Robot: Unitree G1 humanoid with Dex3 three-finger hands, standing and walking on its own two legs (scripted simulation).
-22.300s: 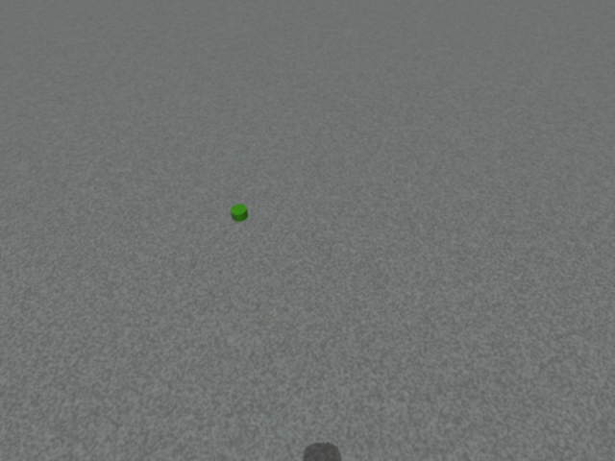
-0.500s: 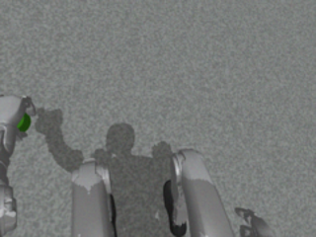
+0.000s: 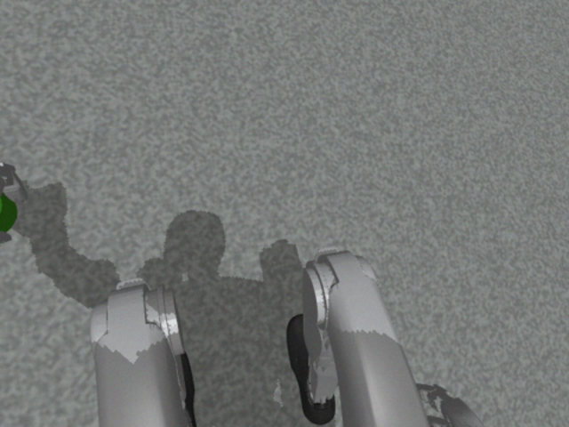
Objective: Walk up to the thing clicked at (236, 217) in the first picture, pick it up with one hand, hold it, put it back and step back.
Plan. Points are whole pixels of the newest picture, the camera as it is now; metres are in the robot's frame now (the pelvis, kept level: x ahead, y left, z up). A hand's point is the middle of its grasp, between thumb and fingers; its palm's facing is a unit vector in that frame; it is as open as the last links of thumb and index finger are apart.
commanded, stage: crouch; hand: left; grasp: from above
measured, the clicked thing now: out of the picture +0.44 +0.37 -0.19
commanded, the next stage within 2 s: lower in 0.10 s
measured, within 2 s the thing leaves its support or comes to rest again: rests again in 1.72 s
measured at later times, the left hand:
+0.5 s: hand (1, 224) +0.43 +0.35 -0.21, palm faces -0.45 -0.12 -0.88, open 7.6 cm
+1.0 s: hand (23, 226) +0.43 +0.35 -0.26, palm faces -0.44 -0.13 -0.89, open 7.6 cm
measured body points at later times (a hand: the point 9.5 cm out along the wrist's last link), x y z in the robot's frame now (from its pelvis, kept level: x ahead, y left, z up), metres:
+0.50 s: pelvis +0.00 +0.00 -0.03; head +0.25 +0.09 +0.33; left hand +0.44 +0.36 -0.16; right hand +0.07 -0.28 -0.13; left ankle +0.08 +0.13 -0.31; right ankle +0.10 -0.13 -0.31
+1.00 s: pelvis +0.01 +0.00 -0.05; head +0.27 +0.10 +0.30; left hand +0.45 +0.35 -0.21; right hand +0.07 -0.28 -0.14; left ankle +0.08 +0.13 -0.31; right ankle +0.10 -0.13 -0.31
